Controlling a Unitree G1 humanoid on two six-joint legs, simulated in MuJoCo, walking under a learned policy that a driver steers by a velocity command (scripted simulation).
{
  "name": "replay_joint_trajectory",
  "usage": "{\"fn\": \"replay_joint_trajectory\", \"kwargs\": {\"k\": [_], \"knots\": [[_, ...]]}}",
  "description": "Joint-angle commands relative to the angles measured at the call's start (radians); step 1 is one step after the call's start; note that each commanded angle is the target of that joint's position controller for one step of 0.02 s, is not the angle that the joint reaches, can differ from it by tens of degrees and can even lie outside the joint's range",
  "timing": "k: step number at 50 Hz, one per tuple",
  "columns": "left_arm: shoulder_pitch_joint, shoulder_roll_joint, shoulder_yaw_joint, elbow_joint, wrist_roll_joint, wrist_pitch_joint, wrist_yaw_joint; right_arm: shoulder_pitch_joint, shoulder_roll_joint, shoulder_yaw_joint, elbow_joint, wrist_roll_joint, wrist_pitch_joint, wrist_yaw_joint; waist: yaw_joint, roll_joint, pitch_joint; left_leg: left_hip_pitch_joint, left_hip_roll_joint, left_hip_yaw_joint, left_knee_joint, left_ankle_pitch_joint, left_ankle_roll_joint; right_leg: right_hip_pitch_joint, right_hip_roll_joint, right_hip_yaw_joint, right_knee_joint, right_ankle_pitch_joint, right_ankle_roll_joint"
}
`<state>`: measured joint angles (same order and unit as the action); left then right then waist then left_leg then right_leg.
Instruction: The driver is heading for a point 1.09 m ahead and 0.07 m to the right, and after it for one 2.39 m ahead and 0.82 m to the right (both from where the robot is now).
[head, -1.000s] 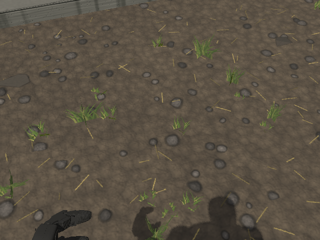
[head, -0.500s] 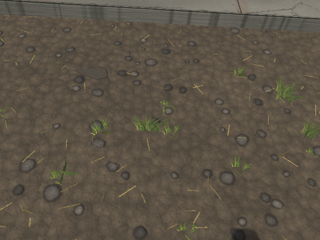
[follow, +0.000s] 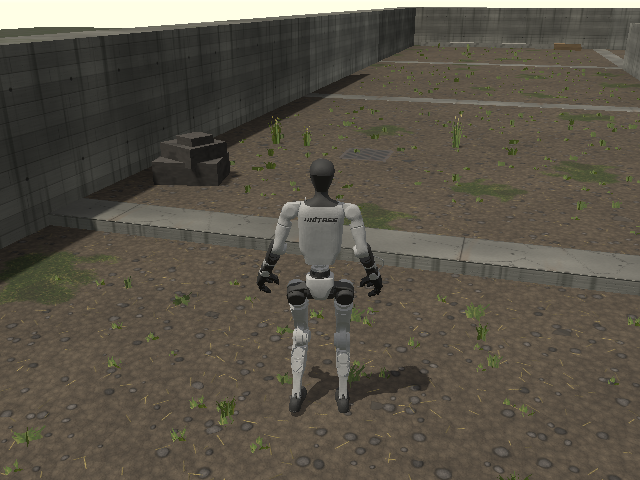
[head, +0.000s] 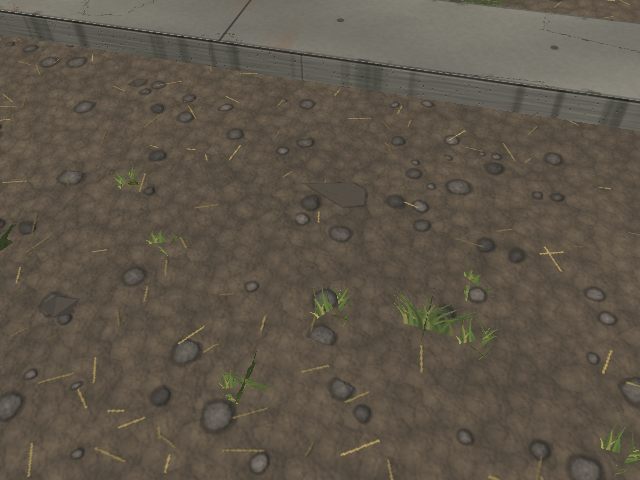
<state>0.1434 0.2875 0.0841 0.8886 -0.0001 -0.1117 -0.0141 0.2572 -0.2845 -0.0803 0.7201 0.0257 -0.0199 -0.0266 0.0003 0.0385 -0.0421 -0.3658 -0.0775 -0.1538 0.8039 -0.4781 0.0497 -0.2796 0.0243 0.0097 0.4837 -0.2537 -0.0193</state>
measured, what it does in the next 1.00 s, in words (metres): walks ahead: left foot, then right foot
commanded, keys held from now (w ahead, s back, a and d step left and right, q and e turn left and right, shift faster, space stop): w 1.00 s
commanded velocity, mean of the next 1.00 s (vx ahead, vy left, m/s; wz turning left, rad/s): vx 0.47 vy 0.00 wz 0.09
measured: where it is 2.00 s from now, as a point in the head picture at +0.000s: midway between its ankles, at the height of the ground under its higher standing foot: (305, 285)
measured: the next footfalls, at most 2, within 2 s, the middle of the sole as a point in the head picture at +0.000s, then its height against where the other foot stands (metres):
left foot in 0.36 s outside the picture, level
right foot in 0.90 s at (368, 422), level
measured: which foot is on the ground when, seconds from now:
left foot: up 0.00-0.34, down 0.36-0.90, up 0.92-1.00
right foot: down 0.00-0.36, up 0.38-0.88, down 0.90-1.00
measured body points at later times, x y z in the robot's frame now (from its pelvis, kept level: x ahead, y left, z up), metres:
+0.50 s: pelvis +0.23 +0.07 +0.00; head +0.27 +0.08 +0.45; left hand +0.26 +0.35 -0.13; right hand +0.41 -0.18 -0.09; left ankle +0.28 +0.16 -0.74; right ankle +0.15 -0.09 -0.64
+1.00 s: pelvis +0.52 +0.03 -0.01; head +0.56 +0.02 +0.44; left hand +0.67 +0.30 -0.11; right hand +0.58 -0.25 -0.14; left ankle +0.36 +0.16 -0.64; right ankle +0.60 -0.05 -0.74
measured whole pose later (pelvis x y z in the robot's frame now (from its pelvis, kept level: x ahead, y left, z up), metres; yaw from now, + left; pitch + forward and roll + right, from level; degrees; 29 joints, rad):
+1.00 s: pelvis +0.52 +0.03 -0.01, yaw +3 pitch +2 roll +0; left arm 0.13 0.27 0.04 0.79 -0.01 -0.09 -0.04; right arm 0.35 -0.29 -0.05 0.83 0.03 -0.08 0.00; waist -0.02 0.02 0.03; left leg -0.31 0.01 -0.05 1.15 -0.44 0.02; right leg -0.43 0.02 -0.05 0.54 -0.16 -0.06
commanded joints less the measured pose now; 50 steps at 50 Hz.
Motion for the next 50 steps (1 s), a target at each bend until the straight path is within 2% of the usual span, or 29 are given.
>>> {"fn": "replay_joint_trajectory", "kwargs": {"k": [1,4,6,10,12,14,16,17,18,19,20,21,22,23,24,26,28,30,34,39,42,43,44,45,46,47,48,49,50], "knots": [[0.115,0.124,0.026,-0.017,-0.008,-0.010,0.003,-0.060,-0.124,-0.023,-0.101,0.004,-0.043,0.007,0.051,-0.189,0.108,-0.546,0.084,-0.025,0.296,0.015,-0.002,0.331,-0.358,0.522,-0.295,-0.410,-0.209],[0.106,0.106,0.012,-0.021,-0.001,-0.004,0.011,-0.101,-0.088,-0.014,-0.112,-0.013,-0.059,0.022,0.043,-0.153,0.112,-0.492,0.132,0.023,0.238,0.200,-0.019,0.263,-0.287,0.327,-0.330,-0.126,-0.168],[0.126,0.119,0.012,-0.012,-0.005,-0.002,0.013,-0.136,-0.055,-0.001,-0.130,-0.020,-0.063,0.029,0.050,-0.148,0.099,-0.447,0.151,0.094,0.160,0.283,-0.042,0.236,-0.259,0.227,-0.344,0.047,-0.172],[0.177,0.150,0.013,-0.001,-0.019,0.009,0.015,-0.239,-0.004,0.026,-0.169,-0.009,-0.068,0.043,0.091,-0.149,0.101,-0.280,0.136,0.172,-0.101,0.402,-0.058,0.170,-0.215,0.089,-0.335,0.207,-0.152],[0.217,0.168,0.014,0.008,-0.026,0.015,0.011,-0.272,-0.016,0.024,-0.183,-0.001,-0.067,0.052,0.103,-0.156,0.107,-0.225,0.120,0.191,-0.172,0.410,-0.050,0.181,-0.240,0.088,-0.329,0.219,-0.152],[0.235,0.175,0.014,0.016,-0.034,0.024,0.010,-0.282,-0.038,0.017,-0.196,0.004,-0.066,0.058,0.087,-0.166,0.118,-0.195,0.112,0.186,-0.227,0.393,-0.023,0.224,-0.278,0.100,-0.311,0.269,-0.144],[0.223,0.193,0.017,0.018,-0.037,0.033,0.012,-0.209,-0.078,-0.002,-0.183,0.000,-0.066,0.059,0.019,-0.176,0.077,-0.059,0.078,0.205,-0.282,0.373,0.019,0.257,-0.286,0.071,-0.212,0.519,-0.121],[0.222,0.186,0.014,0.017,-0.037,0.037,0.014,-0.090,-0.112,-0.024,-0.146,-0.004,-0.063,0.054,-0.048,-0.153,0.001,0.115,0.051,0.225,-0.313,0.388,0.049,0.242,-0.250,0.022,-0.063,0.682,-0.099],[0.221,0.161,0.003,0.009,-0.026,0.034,0.016,0.068,-0.155,-0.046,-0.103,-0.007,-0.057,0.044,-0.124,-0.131,-0.101,0.362,0.087,0.190,-0.290,0.392,0.082,0.123,-0.208,-0.016,0.143,0.659,-0.067],[0.249,0.068,-0.027,-0.030,0.004,0.025,0.014,0.227,-0.245,-0.065,-0.080,-0.030,-0.046,0.028,-0.150,0.077,-0.263,0.693,0.351,-0.161,-0.290,0.319,0.177,-0.170,-0.119,-0.064,0.528,0.265,-0.014],[0.312,0.027,-0.044,-0.034,-0.011,0.001,0.009,0.236,-0.258,-0.056,-0.071,-0.030,-0.049,0.039,-0.101,0.270,-0.377,0.777,0.499,-0.599,-0.477,0.155,0.290,-0.372,0.000,0.060,0.751,-0.326,0.001],[0.233,0.133,-0.014,-0.043,-0.040,-0.008,0.004,0.179,-0.170,-0.031,-0.072,-0.024,-0.054,0.046,-0.108,0.160,-0.233,0.682,0.454,-0.514,-0.506,0.088,0.244,-0.483,-0.066,0.096,0.839,-0.284,-0.010],[0.162,0.145,-0.011,-0.066,-0.046,-0.013,0.001,0.109,-0.137,-0.019,-0.077,-0.017,-0.057,0.047,-0.089,0.117,-0.103,0.541,0.411,-0.351,-0.519,0.160,0.211,-0.506,-0.111,0.064,0.817,-0.185,-0.024],[0.134,0.127,-0.013,-0.065,-0.032,-0.011,0.006,0.047,-0.118,-0.011,-0.081,-0.021,-0.059,0.051,-0.056,0.039,-0.044,0.410,0.362,-0.248,-0.543,0.246,0.192,-0.464,-0.146,0.051,0.765,-0.106,-0.022],[0.135,0.119,-0.009,-0.065,-0.018,-0.004,0.007,0.006,-0.099,-0.006,-0.084,-0.028,-0.063,0.055,-0.024,0.044,-0.002,0.315,0.326,-0.176,-0.576,0.323,0.185,-0.421,-0.170,0.053,0.713,-0.053,-0.017],[0.168,0.080,-0.014,-0.058,-0.017,0.019,0.005,-0.021,-0.087,-0.005,-0.074,-0.030,-0.076,0.055,0.019,0.058,0.008,0.224,0.301,-0.107,-0.638,0.385,0.193,-0.348,-0.185,0.052,0.671,0.000,-0.005],[0.141,0.065,-0.017,-0.071,-0.010,0.036,0.008,-0.015,-0.097,-0.009,-0.053,-0.024,-0.089,0.052,0.033,0.040,0.038,0.191,0.295,-0.050,-0.670,0.449,0.204,-0.375,-0.188,0.047,0.609,0.051,0.014],[0.067,0.062,-0.018,-0.099,-0.001,0.039,0.009,0.011,-0.111,-0.013,-0.031,-0.025,-0.091,0.045,0.020,0.015,0.069,0.197,0.290,-0.012,-0.688,0.476,0.205,-0.428,-0.188,0.049,0.499,0.147,0.031],[-0.077,0.039,-0.033,-0.140,-0.003,0.023,-0.008,0.058,-0.136,-0.018,0.000,-0.018,-0.082,0.030,-0.028,0.008,0.102,0.195,0.254,0.079,-0.697,0.476,0.166,-0.379,-0.145,0.012,0.221,0.363,0.033],[-0.207,0.054,-0.037,-0.199,-0.014,0.013,-0.033,0.145,-0.160,-0.027,0.059,-0.005,-0.064,0.023,-0.067,0.008,0.128,0.348,0.315,0.072,-0.638,0.478,0.150,-0.390,-0.110,0.011,0.070,0.334,0.000],[-0.175,0.084,-0.027,-0.206,-0.013,0.008,-0.043,0.143,-0.174,-0.032,0.076,-0.003,-0.046,0.016,-0.034,0.037,0.095,0.439,0.341,0.065,-0.549,0.650,0.121,-0.321,-0.080,-0.011,0.028,0.208,-0.040],[-0.109,0.106,-0.015,-0.192,-0.013,0.006,-0.040,0.128,-0.183,-0.033,0.076,-0.005,-0.040,0.014,0.006,0.053,0.049,0.448,0.324,0.081,-0.463,0.824,0.106,-0.215,-0.046,-0.044,0.016,0.179,-0.060],[0.038,0.147,0.009,-0.149,-0.010,0.007,-0.032,0.121,-0.168,-0.025,0.075,-0.009,-0.032,0.011,0.078,0.043,-0.046,0.409,0.273,0.123,-0.284,0.944,0.080,-0.010,-0.017,-0.071,0.006,0.196,-0.091],[0.219,0.218,0.030,-0.113,-0.001,0.009,-0.022,0.135,-0.126,-0.004,0.054,-0.027,-0.032,0.007,0.139,-0.035,-0.200,0.218,0.218,0.164,0.010,0.733,0.041,0.308,-0.164,0.089,0.059,0.254,-0.152],[0.289,0.299,0.048,-0.092,0.004,0.014,-0.023,0.275,0.001,0.033,0.037,-0.024,-0.054,0.019,0.069,-0.311,-0.339,-0.210,0.026,0.152,0.388,0.068,-0.036,0.674,-0.400,0.596,-0.038,0.021,-0.326],[0.295,0.200,0.022,-0.095,-0.014,0.015,-0.025,0.215,-0.085,0.018,0.052,-0.006,-0.077,0.023,0.118,-0.257,-0.355,-0.336,0.034,0.009,0.516,-0.101,-0.031,0.692,-0.405,0.744,-0.161,-0.106,-0.320],[0.224,0.163,0.009,-0.104,-0.013,0.015,-0.020,0.114,-0.139,0.002,0.022,0.020,-0.089,0.027,0.114,-0.202,-0.192,-0.417,0.087,0.023,0.542,-0.035,-0.020,0.574,-0.376,0.587,-0.175,-0.087,-0.270],[0.156,0.141,0.002,-0.118,-0.007,0.017,-0.017,0.052,-0.135,0.007,0.005,0.015,-0.094,0.023,0.086,-0.112,-0.108,-0.395,0.142,0.058,0.495,0.058,-0.015,0.429,-0.340,0.465,-0.187,0.005,-0.242],[0.104,0.114,-0.005,-0.123,0.001,0.017,-0.017,0.015,-0.129,0.003,-0.001,-0.005,-0.092,0.019,0.056,-0.077,-0.037,-0.358,0.176,0.072,0.426,0.116,-0.019,0.292,-0.305,0.381,-0.213,0.108,-0.231]]}}
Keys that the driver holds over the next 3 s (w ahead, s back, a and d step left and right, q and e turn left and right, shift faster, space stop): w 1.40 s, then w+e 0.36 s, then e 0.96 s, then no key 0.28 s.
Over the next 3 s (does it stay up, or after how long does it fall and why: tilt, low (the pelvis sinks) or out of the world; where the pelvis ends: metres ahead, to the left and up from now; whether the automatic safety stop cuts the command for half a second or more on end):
stays up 1.13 0.05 0.00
